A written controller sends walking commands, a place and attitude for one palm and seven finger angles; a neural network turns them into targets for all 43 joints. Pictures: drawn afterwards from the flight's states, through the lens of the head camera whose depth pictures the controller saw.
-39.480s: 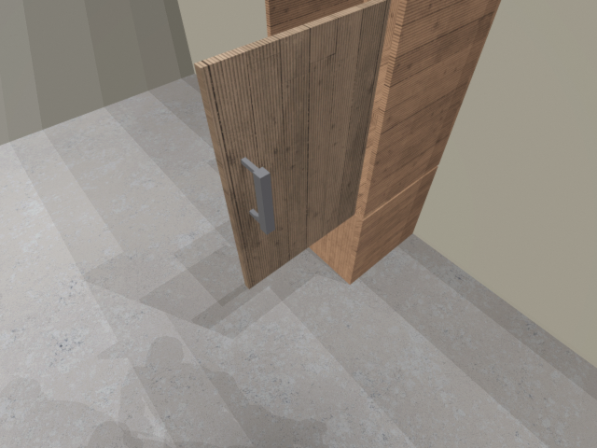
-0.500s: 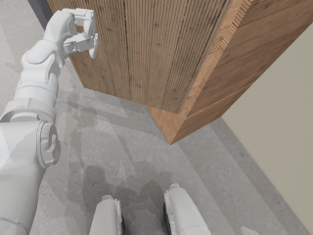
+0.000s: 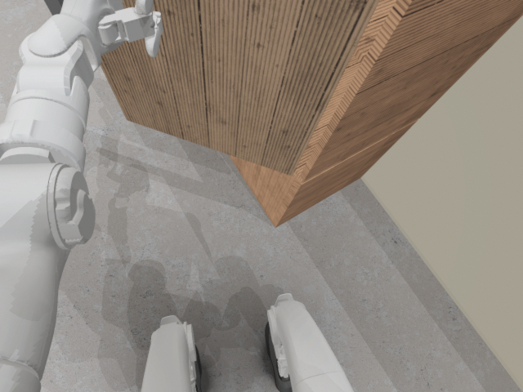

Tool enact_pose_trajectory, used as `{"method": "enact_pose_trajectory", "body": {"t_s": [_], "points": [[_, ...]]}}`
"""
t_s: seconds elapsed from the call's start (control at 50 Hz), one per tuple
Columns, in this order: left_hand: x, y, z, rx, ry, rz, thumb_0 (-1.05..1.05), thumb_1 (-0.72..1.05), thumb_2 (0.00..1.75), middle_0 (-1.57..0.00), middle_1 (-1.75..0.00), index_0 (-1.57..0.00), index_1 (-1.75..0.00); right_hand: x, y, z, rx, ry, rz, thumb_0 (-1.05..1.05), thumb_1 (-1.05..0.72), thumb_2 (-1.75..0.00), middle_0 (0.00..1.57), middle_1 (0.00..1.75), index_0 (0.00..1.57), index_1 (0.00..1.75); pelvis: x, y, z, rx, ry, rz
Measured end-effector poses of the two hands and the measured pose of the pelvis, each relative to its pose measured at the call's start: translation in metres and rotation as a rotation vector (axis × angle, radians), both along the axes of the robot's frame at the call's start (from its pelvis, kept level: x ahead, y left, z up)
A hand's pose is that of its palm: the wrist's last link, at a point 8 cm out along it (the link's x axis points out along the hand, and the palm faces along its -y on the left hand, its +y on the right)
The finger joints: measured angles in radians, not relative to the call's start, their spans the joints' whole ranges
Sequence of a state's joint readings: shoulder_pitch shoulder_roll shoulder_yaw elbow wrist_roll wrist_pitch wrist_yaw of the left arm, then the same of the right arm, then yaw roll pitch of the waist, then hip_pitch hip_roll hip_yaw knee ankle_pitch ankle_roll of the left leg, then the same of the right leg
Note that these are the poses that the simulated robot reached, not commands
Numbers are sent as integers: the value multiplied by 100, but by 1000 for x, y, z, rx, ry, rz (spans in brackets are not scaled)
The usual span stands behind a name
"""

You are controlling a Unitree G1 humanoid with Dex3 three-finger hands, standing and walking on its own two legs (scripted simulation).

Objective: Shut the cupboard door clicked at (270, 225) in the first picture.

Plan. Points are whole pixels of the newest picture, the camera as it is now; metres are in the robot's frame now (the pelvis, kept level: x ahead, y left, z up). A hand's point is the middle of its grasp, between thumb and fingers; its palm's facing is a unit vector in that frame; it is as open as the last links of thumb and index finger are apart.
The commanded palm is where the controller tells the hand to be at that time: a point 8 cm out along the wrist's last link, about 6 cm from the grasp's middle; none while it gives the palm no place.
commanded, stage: pull the fist back off the door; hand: left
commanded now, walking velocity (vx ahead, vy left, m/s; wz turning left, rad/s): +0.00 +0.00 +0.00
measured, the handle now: out of the picture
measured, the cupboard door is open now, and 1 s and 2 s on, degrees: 40 37 37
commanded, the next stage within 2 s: draw the hand back to the body in 0.84 s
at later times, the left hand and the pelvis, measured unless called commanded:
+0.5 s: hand (158, 30) +0.56 +0.05 +0.13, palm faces -0.03 -1.00 -0.06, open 3.1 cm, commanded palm +0.52 +0.10 +0.13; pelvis +0.03 -0.01 +0.04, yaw +0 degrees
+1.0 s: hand (157, 77) +0.49 +0.05 +0.13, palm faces -0.05 -1.00 -0.04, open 3.1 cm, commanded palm +0.45 +0.11 +0.14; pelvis +0.03 -0.01 +0.05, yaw +2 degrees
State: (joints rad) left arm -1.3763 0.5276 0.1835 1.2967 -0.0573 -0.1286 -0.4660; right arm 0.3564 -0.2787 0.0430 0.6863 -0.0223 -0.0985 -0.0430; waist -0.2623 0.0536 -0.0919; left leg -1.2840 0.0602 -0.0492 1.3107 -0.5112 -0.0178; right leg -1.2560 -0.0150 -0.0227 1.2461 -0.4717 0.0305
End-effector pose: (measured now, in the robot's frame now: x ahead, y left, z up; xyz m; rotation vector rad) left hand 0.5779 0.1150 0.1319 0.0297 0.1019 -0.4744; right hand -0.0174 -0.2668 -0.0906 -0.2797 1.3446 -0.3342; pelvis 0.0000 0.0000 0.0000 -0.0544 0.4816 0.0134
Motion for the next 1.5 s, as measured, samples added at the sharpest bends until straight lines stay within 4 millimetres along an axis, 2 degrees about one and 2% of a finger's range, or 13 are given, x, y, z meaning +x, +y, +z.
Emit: {"method": "enact_pose_trajectory", "body": {"t_s": [0.08, 0.16, 0.22, 0.3, 0.42, 0.54, 0.7, 0.86, 0.96, 1.06, 1.24, 1.34, 1.5], "points": [[4, -4, -7, -99, 12, 254, 2, 86, 92, -130, -150, -130, -150, -2, 5, 0, 34, 2, 35, 1, -91, -90, 20, 30, 21, 30, 0, 0, -2, -1, 20, 1], [1, -11, -11, -35, -58, 460, 1, 84, 90, -130, -150, -130, -150, -5, 15, -2, 100, 16, 54, 1, -91, -90, 20, 30, 20, 30, 1, -1, -1, 5, 29, -2], [-4, -20, -12, 47, -114, 457, 1, 86, 90, -130, -150, -130, -150, -9, 24, -3, 149, 30, 25, 1, -91, -90, 20, 30, 21, 30, 3, -3, 3, 12, 17, -6], [-10, -27, -17, 52, -43, 422, 1, 88, 90, -130, -150, -130, -150, -12, 31, 1, 186, 46, -15, 1, -91, -90, 20, 30, 21, 30, 8, -5, 14, 19, -9, -12], [-22, -18, -1, 6, -82, 453, 2, 89, 90, -130, -150, -130, -150, -3, 28, 14, 198, 22, -28, 1, -91, -90, 20, 30, 21, 30, 18, -8, 31, 36, -46, -27], [-48, -8, -2, 26, -75, 436, 1, 90, 90, -130, -150, -130, -150, 20, 12, 24, 184, 3, 7, 1, -91, -90, 20, 30, 21, 30, 28, -11, 44, 43, -92, -18], [-86, -7, -11, -13, -110, 426, 2, 90, 90, -130, -150, -130, -150, 76, -13, 34, 110, -111, 69, 1, -91, -90, 20, 30, 20, 30, 33, -12, 49, 46, -132, -5], [-110, -10, -7, 2, -121, 412, 2, 90, 90, -131, -150, -130, -150, 123, -9, 37, 118, -235, 109, 1, -91, -90, 20, 29, 20, 30, 32, -13, 54, 52, -174, 2], [-109, -7, -2, 1, -122, 428, 2, 90, 90, -131, -150, -131, -150, 132, 1, 35, 140, -266, 126, 1, -91, -90, 20, 30, 20, 30, 29, -14, 54, 54, -183, 7], [-112, -1, 8, -5, -154, 426, 2, 90, 90, -131, -150, -130, -150, 123, 8, 32, 166, -259, 109, 1, -91, -90, 20, 30, 20, 30, 27, -14, 55, 57, -188, -2], [-164, 33, 29, 6, -131, 441, 2, 90, 90, -130, -150, -130, -150, 114, 12, 53, 187, -270, 65, 1, -91, -90, 20, 30, 20, 30, 34, -13, 79, 61, -283, -17], [-192, 47, 52, -4, -183, 427, 2, 90, 90, -131, -150, -130, -150, 134, 7, 71, 156, -343, 96, 1, -91, -90, 20, 30, 20, 30, 36, -13, 89, 58, -336, -5], [-235, 65, 71, 29, -175, 415, 2, 90, 90, -127, -146, -127, -146, 197, 11, 104, 137, -546, 172, 1, -91, -90, 20, 30, 20, 30, 38, -11, 100, 63, -411, 5]]}}
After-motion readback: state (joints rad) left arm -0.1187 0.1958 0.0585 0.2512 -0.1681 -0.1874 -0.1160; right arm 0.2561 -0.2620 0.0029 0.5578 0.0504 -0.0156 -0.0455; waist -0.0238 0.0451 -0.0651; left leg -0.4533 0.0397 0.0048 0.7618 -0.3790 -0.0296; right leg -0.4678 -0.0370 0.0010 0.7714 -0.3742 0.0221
